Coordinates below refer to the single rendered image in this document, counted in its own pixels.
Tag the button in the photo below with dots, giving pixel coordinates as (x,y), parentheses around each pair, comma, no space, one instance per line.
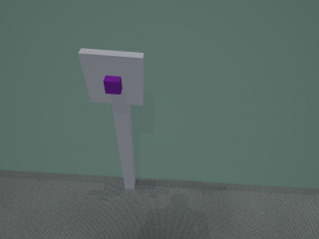
(113,85)

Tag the panel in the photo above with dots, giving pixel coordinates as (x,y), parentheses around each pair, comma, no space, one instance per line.
(130,66)

